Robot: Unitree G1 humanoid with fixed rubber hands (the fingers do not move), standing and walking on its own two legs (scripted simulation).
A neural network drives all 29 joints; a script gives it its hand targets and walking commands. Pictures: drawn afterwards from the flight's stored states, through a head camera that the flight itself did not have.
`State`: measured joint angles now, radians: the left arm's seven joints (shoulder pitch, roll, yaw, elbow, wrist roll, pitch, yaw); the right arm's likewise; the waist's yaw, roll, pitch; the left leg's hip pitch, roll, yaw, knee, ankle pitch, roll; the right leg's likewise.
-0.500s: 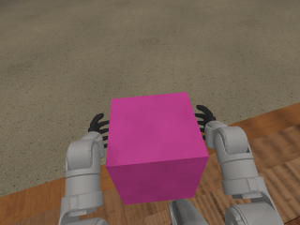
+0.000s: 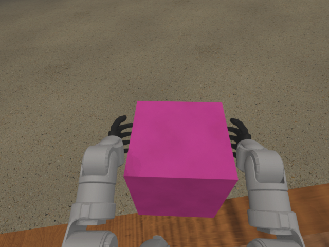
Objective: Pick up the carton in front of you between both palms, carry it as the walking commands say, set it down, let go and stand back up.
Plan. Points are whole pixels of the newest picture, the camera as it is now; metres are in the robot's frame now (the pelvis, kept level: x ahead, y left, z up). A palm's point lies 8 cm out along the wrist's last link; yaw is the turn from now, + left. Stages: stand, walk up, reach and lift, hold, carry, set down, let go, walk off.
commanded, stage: carry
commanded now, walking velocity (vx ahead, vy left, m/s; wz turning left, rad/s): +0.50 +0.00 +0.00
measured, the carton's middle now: (177, 162) +0.34 +0.02 +0.01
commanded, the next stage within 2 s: none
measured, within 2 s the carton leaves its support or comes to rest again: neither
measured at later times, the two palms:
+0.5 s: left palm (148, 97) +0.75 +0.17 -0.11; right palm (214, 90) +0.78 -0.13 -0.10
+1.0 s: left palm (158, 77) +1.18 +0.17 -0.30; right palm (204, 77) +1.16 -0.13 -0.31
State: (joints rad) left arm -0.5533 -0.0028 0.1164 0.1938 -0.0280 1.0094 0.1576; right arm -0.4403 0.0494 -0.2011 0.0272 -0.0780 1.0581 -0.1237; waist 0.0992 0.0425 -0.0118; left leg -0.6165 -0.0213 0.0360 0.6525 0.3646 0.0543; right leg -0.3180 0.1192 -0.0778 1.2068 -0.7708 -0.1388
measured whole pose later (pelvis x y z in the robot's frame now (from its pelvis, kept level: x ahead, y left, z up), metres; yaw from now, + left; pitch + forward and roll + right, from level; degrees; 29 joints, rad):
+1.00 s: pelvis +0.83 +0.03 -0.38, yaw +2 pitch +5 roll +0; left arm -0.52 -0.02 0.18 0.10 0.00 1.04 0.15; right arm -0.49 0.03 -0.16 0.06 -0.02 1.06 -0.16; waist -0.06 0.01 0.01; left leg -0.51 -0.09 0.11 0.69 -0.28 0.14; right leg -0.67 0.03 0.05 1.62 -0.52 -0.05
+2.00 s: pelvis +1.46 +0.08 -0.34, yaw +0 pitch +4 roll -1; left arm -0.10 -0.13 0.09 -0.29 0.12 1.19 0.07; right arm -0.09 0.13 -0.09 -0.27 -0.10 1.18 -0.10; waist -0.03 -0.01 -0.14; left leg -0.19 0.02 0.20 0.30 -0.19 0.06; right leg -0.55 -0.09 -0.09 0.84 -0.24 0.01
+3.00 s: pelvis +2.08 +0.10 -0.33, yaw +0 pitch +4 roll -2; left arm -0.12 -0.13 0.08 -0.36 0.12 1.18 0.08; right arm -0.11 0.13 -0.09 -0.35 -0.10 1.17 -0.09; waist -0.02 0.00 -0.07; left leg -0.14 0.03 0.22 0.26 -0.20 0.05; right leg -0.59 -0.10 -0.11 0.80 -0.19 0.01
